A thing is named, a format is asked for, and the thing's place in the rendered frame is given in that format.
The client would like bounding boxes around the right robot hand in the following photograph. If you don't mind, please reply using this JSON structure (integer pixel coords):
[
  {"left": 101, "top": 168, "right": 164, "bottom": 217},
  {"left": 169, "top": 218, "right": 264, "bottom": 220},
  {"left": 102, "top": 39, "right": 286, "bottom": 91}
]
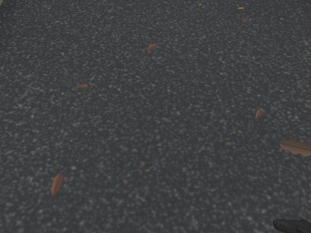
[{"left": 273, "top": 218, "right": 311, "bottom": 233}]

